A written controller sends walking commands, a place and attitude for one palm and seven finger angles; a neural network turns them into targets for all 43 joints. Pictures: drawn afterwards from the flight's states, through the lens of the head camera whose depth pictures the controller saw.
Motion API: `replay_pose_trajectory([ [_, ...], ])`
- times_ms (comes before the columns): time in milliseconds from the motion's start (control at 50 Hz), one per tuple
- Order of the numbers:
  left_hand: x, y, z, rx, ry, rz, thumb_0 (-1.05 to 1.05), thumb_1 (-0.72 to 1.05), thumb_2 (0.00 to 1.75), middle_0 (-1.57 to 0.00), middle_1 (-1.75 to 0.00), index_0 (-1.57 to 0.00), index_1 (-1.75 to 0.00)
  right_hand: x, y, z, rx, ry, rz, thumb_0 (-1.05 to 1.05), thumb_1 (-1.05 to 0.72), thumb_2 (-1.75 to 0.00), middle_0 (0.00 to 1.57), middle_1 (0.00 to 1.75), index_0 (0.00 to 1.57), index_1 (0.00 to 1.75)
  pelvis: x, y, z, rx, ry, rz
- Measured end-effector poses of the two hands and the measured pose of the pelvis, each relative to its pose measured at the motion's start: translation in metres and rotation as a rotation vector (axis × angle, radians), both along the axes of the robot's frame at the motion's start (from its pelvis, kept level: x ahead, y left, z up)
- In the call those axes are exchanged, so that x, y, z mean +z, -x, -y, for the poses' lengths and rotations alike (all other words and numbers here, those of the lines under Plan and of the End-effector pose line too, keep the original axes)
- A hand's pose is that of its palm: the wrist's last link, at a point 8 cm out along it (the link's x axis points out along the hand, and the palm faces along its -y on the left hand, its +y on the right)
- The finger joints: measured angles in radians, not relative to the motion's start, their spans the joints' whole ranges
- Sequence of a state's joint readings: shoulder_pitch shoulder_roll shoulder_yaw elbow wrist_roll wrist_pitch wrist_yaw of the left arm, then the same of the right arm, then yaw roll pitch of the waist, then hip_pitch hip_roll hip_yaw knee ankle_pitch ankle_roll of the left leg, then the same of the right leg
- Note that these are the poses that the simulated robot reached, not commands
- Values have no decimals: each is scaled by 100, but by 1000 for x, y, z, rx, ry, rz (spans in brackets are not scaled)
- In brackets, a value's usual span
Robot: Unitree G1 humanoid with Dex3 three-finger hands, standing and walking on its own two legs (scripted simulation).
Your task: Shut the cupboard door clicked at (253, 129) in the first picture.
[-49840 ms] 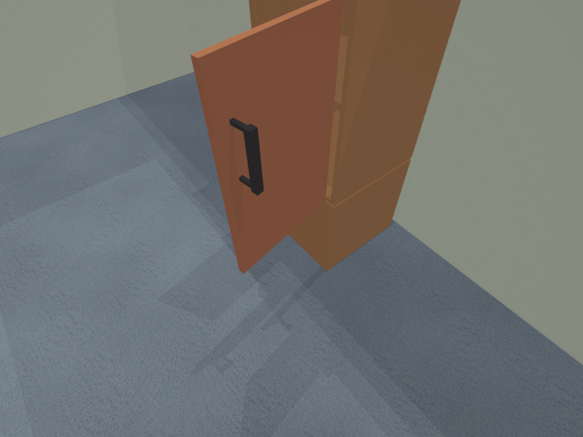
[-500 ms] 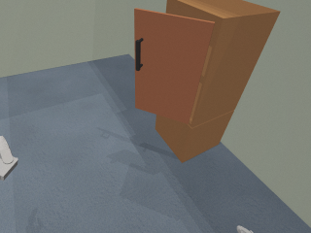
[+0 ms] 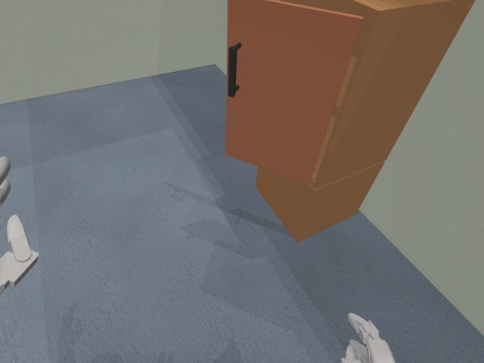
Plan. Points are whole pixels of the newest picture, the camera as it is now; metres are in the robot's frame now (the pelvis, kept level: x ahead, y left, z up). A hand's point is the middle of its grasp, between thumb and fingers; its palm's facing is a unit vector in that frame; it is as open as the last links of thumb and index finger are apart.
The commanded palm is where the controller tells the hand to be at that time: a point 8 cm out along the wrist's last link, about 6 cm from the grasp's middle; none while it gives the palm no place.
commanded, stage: stop stepping back and stand still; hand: left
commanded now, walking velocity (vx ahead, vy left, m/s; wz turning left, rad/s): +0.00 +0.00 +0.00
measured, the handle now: (234, 70) +0.92 +0.07 +0.05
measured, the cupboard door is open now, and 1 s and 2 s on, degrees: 38 38 38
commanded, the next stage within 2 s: let the arm hang, fingers relaxed in 0.50 s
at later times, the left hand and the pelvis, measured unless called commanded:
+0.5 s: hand (64, 234) +0.23 +0.24 +0.16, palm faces +0.40 -0.81 -0.44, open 7.4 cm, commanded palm +0.17 +0.28 +0.18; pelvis +0.03 -0.02 +0.00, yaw -1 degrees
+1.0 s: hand out of the picture +0.01 +0.17 -0.18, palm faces +0.05 -0.98 -0.18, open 6.9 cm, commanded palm none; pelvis +0.00 -0.01 +0.00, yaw +1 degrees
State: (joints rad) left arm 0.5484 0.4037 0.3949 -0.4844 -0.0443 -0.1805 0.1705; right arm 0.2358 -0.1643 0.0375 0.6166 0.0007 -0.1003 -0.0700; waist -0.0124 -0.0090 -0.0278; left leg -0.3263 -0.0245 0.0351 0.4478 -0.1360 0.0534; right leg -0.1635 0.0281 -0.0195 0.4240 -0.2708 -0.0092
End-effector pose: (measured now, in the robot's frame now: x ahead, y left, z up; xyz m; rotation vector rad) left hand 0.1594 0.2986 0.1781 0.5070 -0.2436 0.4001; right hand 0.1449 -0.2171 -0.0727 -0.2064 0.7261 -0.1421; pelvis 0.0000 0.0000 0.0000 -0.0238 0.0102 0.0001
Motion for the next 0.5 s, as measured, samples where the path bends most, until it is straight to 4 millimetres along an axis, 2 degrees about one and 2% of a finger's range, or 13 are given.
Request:
replay_pose_trajectory([
  [100, -2, -5, 1, 9, -9, -38, 2, 89, 90, -21, -31, -21, -30, -2, -15, 2, 9, -6, -9, 1, -90, -90, 20, 30, 21, 30, 0, -10, 4, -3, 0, -8],
  [240, -10, -18, 5, 37, 33, -46, 2, 89, 90, -21, -31, -21, -30, -4, -26, 18, -4, 12, -26, 1, -91, -90, 20, 30, 21, 30, -1, -20, 10, -7, -3, -5],
  [380, -8, -31, 17, -5, 28, -36, 2, 89, 90, -21, -31, -21, -30, -1, -28, 34, -45, 26, -23, 1, -91, -90, 20, 30, 20, 30, -2, -27, 14, -13, -3, -8],
  [500, -3, -34, 18, -20, -5, -39, 2, 89, 90, -21, -31, -21, -30, -3, -23, 41, -73, 23, -34, 1, -91, -90, 20, 30, 20, 30, -2, -29, 16, -18, -5, -9],
])
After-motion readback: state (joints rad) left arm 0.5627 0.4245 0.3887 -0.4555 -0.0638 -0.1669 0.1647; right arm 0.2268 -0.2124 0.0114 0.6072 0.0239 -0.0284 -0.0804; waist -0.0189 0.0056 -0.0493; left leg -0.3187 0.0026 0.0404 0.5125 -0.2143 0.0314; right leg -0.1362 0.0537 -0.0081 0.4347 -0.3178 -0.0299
